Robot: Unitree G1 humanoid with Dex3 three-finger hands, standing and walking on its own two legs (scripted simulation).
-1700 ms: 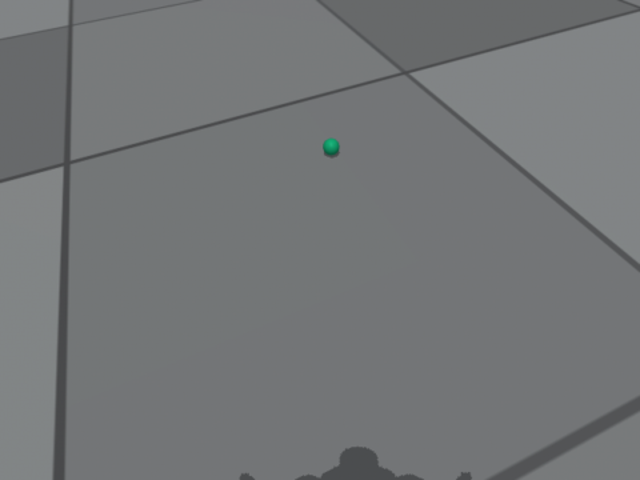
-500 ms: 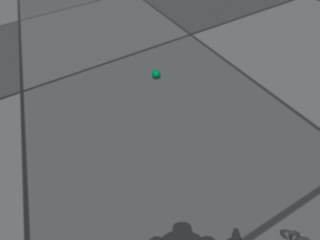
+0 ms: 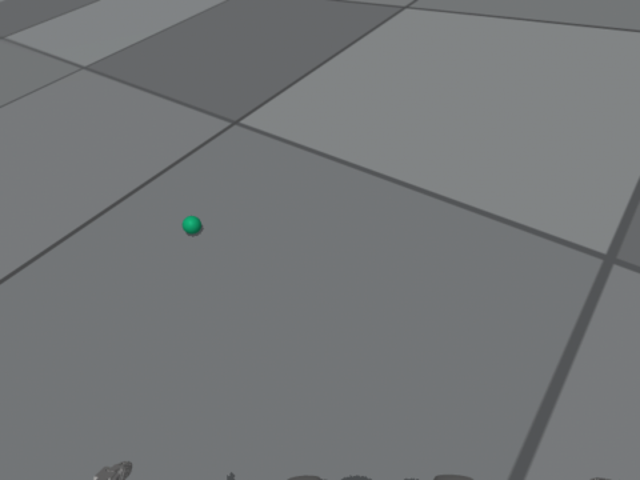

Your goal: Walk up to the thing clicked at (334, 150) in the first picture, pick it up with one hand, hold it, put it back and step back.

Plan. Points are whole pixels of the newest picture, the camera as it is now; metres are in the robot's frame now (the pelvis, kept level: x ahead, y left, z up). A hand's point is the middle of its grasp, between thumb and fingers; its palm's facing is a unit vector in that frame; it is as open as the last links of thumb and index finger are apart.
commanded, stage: walk up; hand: left
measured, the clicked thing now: (191, 224) +1.32 +0.70 -0.71
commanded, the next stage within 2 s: none
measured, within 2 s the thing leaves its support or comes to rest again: neither
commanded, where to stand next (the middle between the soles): +0.97 +0.96 m, yaw -65 degrees
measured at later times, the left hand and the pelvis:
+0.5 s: hand (116, 313) +0.45 +0.45 -0.12, palm faces -0.40 -0.77 -0.49, open 7.3 cm; pelvis +0.24 +0.21 +0.02, yaw -19 degrees
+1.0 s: hand (84, 241) +0.66 +0.60 -0.11, palm faces -0.44 -0.66 -0.60, open 7.3 cm; pelvis +0.46 +0.34 -0.01, yaw -32 degrees
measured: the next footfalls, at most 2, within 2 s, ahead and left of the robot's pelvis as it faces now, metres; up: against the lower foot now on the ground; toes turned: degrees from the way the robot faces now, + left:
left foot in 0.26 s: +0.31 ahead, +0.26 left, +0.00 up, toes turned -10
right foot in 0.66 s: +0.38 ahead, +0.11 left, +0.00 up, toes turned -34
